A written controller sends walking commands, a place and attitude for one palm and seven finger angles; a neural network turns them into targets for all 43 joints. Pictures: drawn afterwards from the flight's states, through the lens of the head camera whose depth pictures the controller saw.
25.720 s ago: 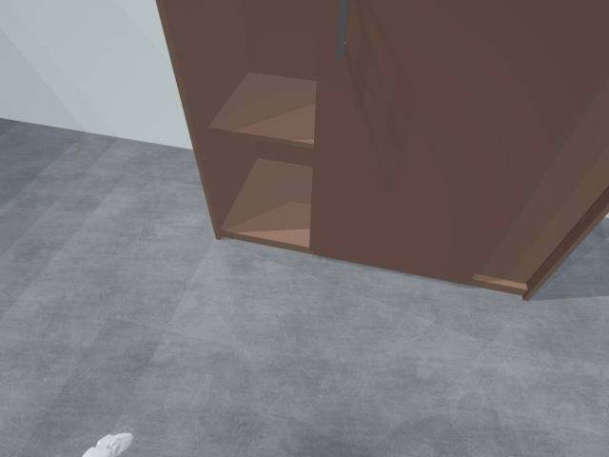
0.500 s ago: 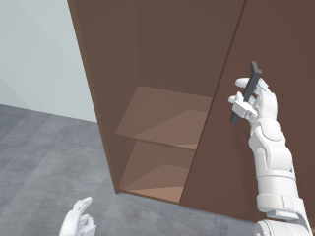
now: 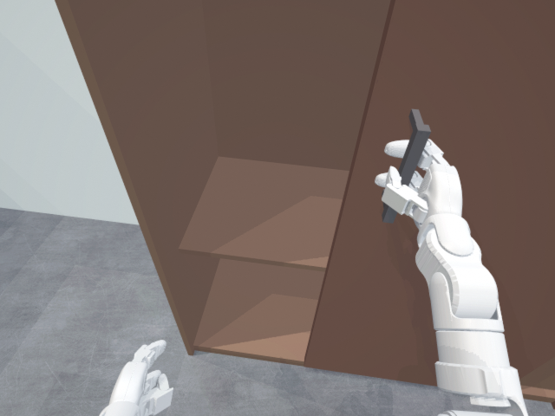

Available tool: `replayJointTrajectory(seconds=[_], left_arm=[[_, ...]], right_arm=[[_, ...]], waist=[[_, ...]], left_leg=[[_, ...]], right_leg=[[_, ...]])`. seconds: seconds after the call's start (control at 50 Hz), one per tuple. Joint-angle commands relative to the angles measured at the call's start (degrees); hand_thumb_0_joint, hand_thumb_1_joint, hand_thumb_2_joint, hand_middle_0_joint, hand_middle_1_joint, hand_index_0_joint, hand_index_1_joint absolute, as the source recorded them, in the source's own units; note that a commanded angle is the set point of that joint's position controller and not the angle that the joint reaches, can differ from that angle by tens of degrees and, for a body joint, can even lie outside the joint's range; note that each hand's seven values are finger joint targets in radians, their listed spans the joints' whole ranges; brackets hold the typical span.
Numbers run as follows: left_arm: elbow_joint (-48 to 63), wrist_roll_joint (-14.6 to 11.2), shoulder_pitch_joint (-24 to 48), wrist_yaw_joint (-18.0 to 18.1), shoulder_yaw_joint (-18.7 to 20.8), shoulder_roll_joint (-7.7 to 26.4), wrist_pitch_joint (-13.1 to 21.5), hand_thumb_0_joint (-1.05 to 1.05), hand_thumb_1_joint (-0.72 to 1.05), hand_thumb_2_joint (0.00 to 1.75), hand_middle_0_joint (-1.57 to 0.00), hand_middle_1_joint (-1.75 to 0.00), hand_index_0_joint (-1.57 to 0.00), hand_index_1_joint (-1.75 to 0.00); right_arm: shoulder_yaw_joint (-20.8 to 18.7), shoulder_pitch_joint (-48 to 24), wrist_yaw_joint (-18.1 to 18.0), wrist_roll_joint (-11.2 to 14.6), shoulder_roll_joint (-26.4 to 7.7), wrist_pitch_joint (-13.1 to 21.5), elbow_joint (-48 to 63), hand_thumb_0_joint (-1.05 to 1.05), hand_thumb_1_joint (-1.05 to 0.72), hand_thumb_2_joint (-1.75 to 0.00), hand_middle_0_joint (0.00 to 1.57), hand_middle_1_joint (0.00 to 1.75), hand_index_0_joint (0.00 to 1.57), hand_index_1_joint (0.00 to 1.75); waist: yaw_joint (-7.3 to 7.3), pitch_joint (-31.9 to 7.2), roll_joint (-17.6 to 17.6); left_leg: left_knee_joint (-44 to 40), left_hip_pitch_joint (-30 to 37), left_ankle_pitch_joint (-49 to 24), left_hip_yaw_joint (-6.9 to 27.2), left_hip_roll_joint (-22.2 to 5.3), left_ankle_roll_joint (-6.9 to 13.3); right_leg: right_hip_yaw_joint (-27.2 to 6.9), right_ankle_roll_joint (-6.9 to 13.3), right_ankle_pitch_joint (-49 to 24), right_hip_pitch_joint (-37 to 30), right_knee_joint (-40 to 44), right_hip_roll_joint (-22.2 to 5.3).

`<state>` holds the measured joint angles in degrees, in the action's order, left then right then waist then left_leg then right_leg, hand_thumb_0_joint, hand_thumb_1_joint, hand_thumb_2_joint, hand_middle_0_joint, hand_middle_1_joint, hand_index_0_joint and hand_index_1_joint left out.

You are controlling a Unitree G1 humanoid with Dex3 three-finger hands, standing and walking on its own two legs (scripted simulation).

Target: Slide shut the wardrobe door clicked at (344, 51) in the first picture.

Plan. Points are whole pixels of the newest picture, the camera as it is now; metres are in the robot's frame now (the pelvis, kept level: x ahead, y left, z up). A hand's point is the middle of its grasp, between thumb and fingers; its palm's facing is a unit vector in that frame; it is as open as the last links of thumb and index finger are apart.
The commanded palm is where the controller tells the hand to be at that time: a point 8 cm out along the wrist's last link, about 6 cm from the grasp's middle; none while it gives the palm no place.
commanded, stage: tug the door sideways, standing still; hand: right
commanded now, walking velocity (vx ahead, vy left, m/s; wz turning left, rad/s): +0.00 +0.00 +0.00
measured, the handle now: (401, 169) +0.42 -0.17 +0.18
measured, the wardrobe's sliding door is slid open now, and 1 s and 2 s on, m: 0.40 0.40 0.32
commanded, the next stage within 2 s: step sideways, sliding the door along in 0.72 s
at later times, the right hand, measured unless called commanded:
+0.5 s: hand (384, 189) +0.37 -0.14 +0.18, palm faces +0.25 +0.97 -0.04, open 5.5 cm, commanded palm +0.34 -0.13 +0.18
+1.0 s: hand (387, 194) +0.37 -0.14 +0.17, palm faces +0.20 +0.97 -0.16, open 5.7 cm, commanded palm +0.35 -0.16 +0.18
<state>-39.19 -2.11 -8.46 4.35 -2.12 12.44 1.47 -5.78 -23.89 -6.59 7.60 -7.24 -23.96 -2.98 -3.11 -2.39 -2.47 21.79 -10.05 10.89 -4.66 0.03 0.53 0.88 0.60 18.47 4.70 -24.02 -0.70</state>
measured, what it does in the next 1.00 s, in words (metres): shifts its weight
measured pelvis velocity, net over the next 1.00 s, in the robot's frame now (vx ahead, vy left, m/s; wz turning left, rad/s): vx -0.05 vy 0.02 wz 0.01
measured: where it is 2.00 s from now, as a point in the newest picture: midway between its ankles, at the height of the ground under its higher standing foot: outside the picture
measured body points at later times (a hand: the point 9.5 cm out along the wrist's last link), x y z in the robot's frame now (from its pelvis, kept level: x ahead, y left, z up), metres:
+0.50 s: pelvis -0.04 +0.00 +0.00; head -0.05 +0.01 +0.45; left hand +0.12 +0.21 -0.11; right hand +0.35 -0.19 +0.19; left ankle +0.01 +0.12 -0.74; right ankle -0.06 -0.10 -0.74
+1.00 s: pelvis -0.05 +0.02 -0.01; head -0.04 +0.03 +0.44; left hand +0.11 +0.24 -0.11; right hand +0.35 -0.19 +0.18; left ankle +0.01 +0.12 -0.74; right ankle -0.06 -0.10 -0.74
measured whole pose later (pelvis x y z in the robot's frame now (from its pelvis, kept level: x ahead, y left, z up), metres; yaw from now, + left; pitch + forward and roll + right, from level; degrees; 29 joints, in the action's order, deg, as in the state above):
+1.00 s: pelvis -0.05 +0.02 -0.01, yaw +1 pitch +0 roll -1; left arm -41.3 -1.3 -10.6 5.8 -2.8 13.0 7.7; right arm -3.6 -36.2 -8.4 5.3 -15.1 1.4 -31.1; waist -2.4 0.2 -1.3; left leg 30.4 -20.0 12.2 -3.2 -1.0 1.3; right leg 2.0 0.4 16.3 12.2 -28.2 0.3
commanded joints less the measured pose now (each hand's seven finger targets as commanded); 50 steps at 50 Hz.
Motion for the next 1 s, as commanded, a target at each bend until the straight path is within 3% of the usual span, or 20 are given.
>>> replayJointTrajectory(seconds=[0.0,0.06,0.2,0.32,0.38,0.78,0.8,0.82,0.84,0.86,0.88,0.9,0.94,0.96,0.98], left_arm=[[7.5,0.2,5.6,0.3,2.1,5.4,2.6,0.0,0.9,0.9,-0.2,-0.3,-0.2,-0.3],[7.3,0.4,6.0,0.3,2.1,5.3,2.7,0.0,0.9,0.9,-0.2,-0.3,-0.2,-0.3],[6.3,0.3,6.3,0.3,1.9,4.5,3.9,0.0,0.9,0.9,-0.2,-0.3,-0.2,-0.3],[5.1,0.4,5.6,0.2,1.7,4.5,5.5,0.0,0.9,0.9,-0.2,-0.3,-0.2,-0.3],[4.4,0.4,5.1,0.1,2.0,4.9,6.4,0.0,0.9,0.9,-0.2,-0.3,-0.2,-0.3],[2.5,-0.2,3.0,0.0,1.9,5.8,11.5,0.0,0.9,0.9,-0.2,-0.3,-0.2,-0.3],[2.7,-0.3,3.3,0.2,1.9,5.9,11.7,0.0,0.9,0.9,-0.2,-0.3,-0.2,-0.3],[1.9,1.1,2.4,1.1,2.3,10.9,9.4,0.0,0.9,0.9,-0.2,-0.3,-0.2,-0.3],[2.3,1.2,2.5,0.9,1.9,8.6,8.0,0.0,0.9,0.9,-0.2,-0.3,-0.2,-0.3],[2.9,1.2,3.1,1.1,2.0,8.7,7.9,0.0,0.9,0.9,-0.2,-0.3,-0.2,-0.3],[4.4,1.0,3.7,1.3,1.4,7.0,8.4,0.0,0.9,0.9,-0.2,-0.3,-0.2,-0.3],[5.5,0.6,4.4,1.7,1.2,6.4,8.6,0.0,0.9,0.9,-0.2,-0.3,-0.2,-0.3],[5.6,0.9,4.4,2.4,1.5,7.3,8.1,0.0,0.9,0.9,-0.2,-0.3,-0.2,-0.3],[5.9,0.8,3.7,2.7,1.6,7.5,7.9,0.0,0.9,0.9,-0.2,-0.3,-0.2,-0.3],[5.7,0.9,3.3,2.9,1.6,7.5,7.5,0.0,0.9,0.9,-0.2,-0.3,-0.2,-0.3]], right_arm=[[4.4,-28.3,-0.2,-0.4,-0.1,4.3,10.3,0.0,-0.9,-0.9,0.45,1.4,0.45,1.4],[6.7,-31.4,-0.6,-0.9,1.7,5.8,9.5,0.0,-0.9,-0.9,0.45,1.4,0.45,1.4],[11.5,-40.7,-1.3,-1.7,6.1,9.8,4.6,0.0,-0.9,-0.9,0.45,1.4,0.45,1.4],[14.8,-46.8,-2.0,-1.9,9.8,13.0,-0.5,0.0,-0.9,-0.9,0.45,1.4,0.45,1.4],[14.4,-49.6,-2.4,-1.8,9.1,14.7,-1.7,0.0,-0.9,-0.9,0.45,1.4,0.45,1.4],[12.7,-55.2,-1.2,0.0,7.5,20.7,-12.4,0.0,-0.9,-0.9,0.45,1.4,0.45,1.4],[11.3,-57.8,-1.3,0.2,5.1,21.1,-10.5,0.0,-0.9,-0.9,0.45,1.4,0.45,1.4],[-8.8,-42.8,-2.4,-4.8,-26.6,25.5,-20.1,0.0,-0.9,-0.9,0.45,1.4,0.45,1.4],[-0.5,-40.3,-0.9,-5.3,-16.7,27.3,-20.3,0.0,-0.9,-0.9,0.45,1.4,0.45,1.4],[-2.0,-40.7,-0.8,-5.1,-18.2,28.6,-19.1,0.0,-0.9,-0.9,0.45,1.4,0.45,1.4],[7.1,-44.7,0.9,-4.4,-8.6,30.5,-12.4,0.0,-0.9,-0.9,0.45,1.4,0.45,1.4],[9.4,-45.9,1.3,-3.9,-6.2,31.8,-10.1,0.0,-0.9,-0.9,0.45,1.4,0.45,1.4],[8.5,-44.5,1.4,-3.6,-7.5,32.4,-10.4,0.0,-0.9,-0.9,0.45,1.4,0.45,1.4],[8.0,-44.0,1.4,-3.6,-8.2,32.4,-10.4,0.0,-0.9,-0.9,0.45,1.4,0.45,1.4],[7.5,-44.4,1.3,-3.6,-8.7,32.3,-10.0,0.0,-0.9,-0.9,0.45,1.4,0.45,1.4]], waist=[[2.88,-16.6,1.7],[3.37,-16.5,2.4],[4.72,-16.4,0.0],[5.92,-15.6,0.8],[6.15,-17.1,0.5],[6.83,-16.2,2.2],[6.67,-17.6,1.1],[1.99,-11.3,4.6],[2.66,-9.9,7.0],[2.3,-10.1,5.5],[3.64,-11.7,1.1],[4.16,-13.5,-3.1],[4.05,-12.7,-7.1],[4.16,-11.8,-5.5],[4.05,-11.4,-5.3]], left_leg=[[2.1,7.9,-27.0,0.8,1.2,1.6],[1.8,7.1,-24.5,0.9,1.1,1.6],[1.5,4.1,-18.2,0.9,1.1,1.8],[0.8,1.4,-12.7,0.5,1.2,1.8],[0.6,1.4,-11.4,0.7,1.2,1.8],[-0.5,0.4,-7.6,1.7,1.0,1.5],[-0.6,0.8,-7.7,2.0,1.0,1.6],[-1.3,-0.6,-2.5,4.4,-2.5,-0.2],[-1.5,0.9,1.0,4.4,-3.4,-0.6],[-1.4,0.1,5.5,4.6,-3.5,0.0],[1.0,-0.7,7.1,3.9,-3.6,0.3],[4.4,-3.3,7.5,3.2,-2.6,0.7],[10.6,-10.3,7.6,2.2,-0.6,0.4],[13.4,-13.0,8.1,1.4,0.2,0.3],[14.4,-15.5,8.0,1.4,0.7,0.3]], right_leg=[[-1.5,-3.4,-38.0,-3.3,-0.8,-0.1],[-1.9,-3.3,-35.1,-3.5,-0.5,0.0],[-3.3,-3.9,-30.3,-4.0,-0.2,-0.1],[-4.6,-4.2,-24.3,-3.6,0.9,0.0],[-4.6,-4.3,-22.4,-3.6,1.1,0.2],[-4.2,-2.3,-13.9,0.4,2.0,1.3],[-4.1,-2.3,-13.8,-0.3,1.9,1.4],[-1.7,1.4,-7.0,11.0,2.8,-3.0],[-1.7,1.3,-1.5,11.7,3.8,-2.5],[-1.3,1.7,3.0,11.7,4.0,-2.7],[-1.5,2.0,5.6,9.2,5.0,-3.5],[-3.4,3.0,7.0,5.5,5.3,-5.1],[-9.2,5.3,8.3,1.2,6.2,-9.3],[-12.3,6.3,8.0,-0.4,6.6,-10.9],[-13.9,7.3,2.2,-3.9,5.2,-12.6]])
